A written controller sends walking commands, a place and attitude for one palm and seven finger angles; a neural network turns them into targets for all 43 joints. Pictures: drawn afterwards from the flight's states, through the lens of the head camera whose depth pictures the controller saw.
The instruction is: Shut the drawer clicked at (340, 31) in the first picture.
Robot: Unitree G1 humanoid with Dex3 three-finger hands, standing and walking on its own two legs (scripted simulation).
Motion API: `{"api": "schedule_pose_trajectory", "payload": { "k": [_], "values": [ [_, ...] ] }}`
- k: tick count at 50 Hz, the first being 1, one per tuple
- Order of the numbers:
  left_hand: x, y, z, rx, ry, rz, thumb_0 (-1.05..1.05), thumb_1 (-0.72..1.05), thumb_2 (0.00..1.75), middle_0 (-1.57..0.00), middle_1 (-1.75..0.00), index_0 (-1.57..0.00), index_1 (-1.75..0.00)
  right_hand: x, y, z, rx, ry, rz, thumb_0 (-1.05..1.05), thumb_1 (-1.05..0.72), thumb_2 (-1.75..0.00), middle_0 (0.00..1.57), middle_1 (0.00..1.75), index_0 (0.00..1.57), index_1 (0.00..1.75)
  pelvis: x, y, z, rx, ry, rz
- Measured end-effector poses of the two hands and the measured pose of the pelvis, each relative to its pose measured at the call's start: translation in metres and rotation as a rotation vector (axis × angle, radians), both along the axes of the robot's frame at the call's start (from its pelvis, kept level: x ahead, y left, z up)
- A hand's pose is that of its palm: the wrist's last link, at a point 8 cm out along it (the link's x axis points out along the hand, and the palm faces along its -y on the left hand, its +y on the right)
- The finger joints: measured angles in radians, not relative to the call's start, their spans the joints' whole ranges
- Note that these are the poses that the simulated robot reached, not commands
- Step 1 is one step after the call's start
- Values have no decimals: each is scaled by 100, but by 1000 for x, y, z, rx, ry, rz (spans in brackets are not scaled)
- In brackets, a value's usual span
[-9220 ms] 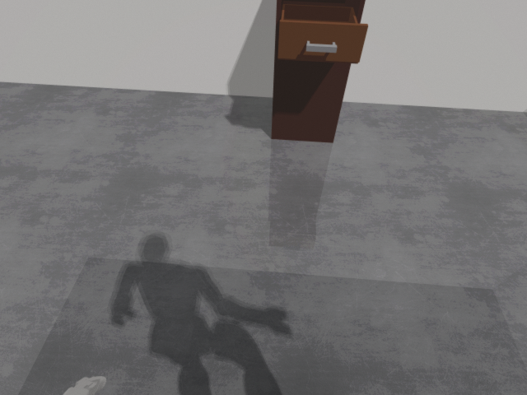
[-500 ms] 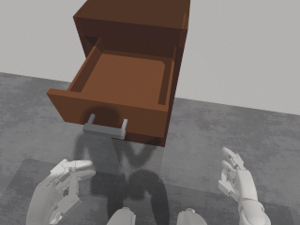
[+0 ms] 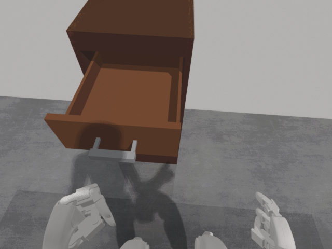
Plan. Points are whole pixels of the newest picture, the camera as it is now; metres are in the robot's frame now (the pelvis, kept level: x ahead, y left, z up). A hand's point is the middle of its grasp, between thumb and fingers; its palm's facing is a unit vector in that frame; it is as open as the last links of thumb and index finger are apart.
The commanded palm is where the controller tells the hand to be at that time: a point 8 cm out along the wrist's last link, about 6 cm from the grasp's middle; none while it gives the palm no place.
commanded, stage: raise the hand and make a fist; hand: left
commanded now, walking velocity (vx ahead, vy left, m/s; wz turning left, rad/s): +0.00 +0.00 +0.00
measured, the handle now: (114, 149) +0.35 +0.16 +0.01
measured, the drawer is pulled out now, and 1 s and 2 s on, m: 0.28 0.28 0.28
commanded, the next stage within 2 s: bring the fist close to the handle in 0.82 s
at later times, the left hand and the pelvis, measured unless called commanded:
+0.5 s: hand (98, 212) +0.18 +0.13 +0.11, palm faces -0.01 -1.00 -0.03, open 3.3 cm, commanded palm +0.13 +0.18 +0.11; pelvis +0.02 +0.01 +0.01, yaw +0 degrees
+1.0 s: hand (104, 216) +0.17 +0.12 +0.11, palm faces -0.01 -1.00 -0.04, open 3.3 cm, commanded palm +0.13 +0.17 +0.10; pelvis +0.01 -0.01 +0.01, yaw +0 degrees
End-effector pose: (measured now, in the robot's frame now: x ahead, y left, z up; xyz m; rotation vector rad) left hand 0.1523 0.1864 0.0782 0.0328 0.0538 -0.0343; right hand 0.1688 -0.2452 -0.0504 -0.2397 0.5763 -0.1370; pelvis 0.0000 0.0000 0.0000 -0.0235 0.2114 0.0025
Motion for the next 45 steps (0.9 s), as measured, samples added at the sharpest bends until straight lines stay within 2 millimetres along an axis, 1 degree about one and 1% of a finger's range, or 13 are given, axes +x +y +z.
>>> {"api": "schedule_pose_trajectory", "payload": {
  "k": [4,8,12,16,20,25,35,45],
  "values": [
    [5,0,6,-6,-17,6,2,90,90,-119,-137,-119,-137,20,15,10,22,-55,31,2,-91,-90,20,30,20,30,4,3,1,-4,-6,0],
    [9,-3,16,-11,-31,13,2,90,90,-127,-146,-127,-146,35,33,17,61,-88,66,2,-91,-90,20,30,20,30,9,5,5,-7,-16,0],
    [9,-5,23,-10,-23,11,2,90,90,-133,-152,-133,-153,43,48,21,91,-93,94,2,-91,-90,20,30,21,30,13,6,8,-8,-26,1],
    [7,-5,27,-8,-7,14,2,90,90,-137,-156,-136,-157,45,54,21,105,-80,107,2,-91,-90,20,30,21,30,17,7,10,-8,-31,2],
    [5,-3,33,-2,-5,27,2,90,90,-139,-158,-138,-159,43,52,19,104,-60,103,2,-90,-90,20,30,21,30,20,7,11,-10,-34,4],
    [6,-4,38,0,-18,24,2,90,90,-140,-159,-139,-160,37,44,16,93,-42,86,2,-91,-90,20,30,21,30,22,6,13,-11,-38,6],
    [4,-10,36,3,2,16,2,90,90,-140,-160,-140,-160,28,27,15,79,-34,37,2,-91,-90,20,30,21,30,21,2,13,-3,-39,-1],
    [1,-11,37,16,-18,24,2,90,90,-140,-160,-140,-160,27,24,14,86,-45,42,2,-91,-90,20,30,21,30,17,-3,13,0,-44,1]
  ]
}}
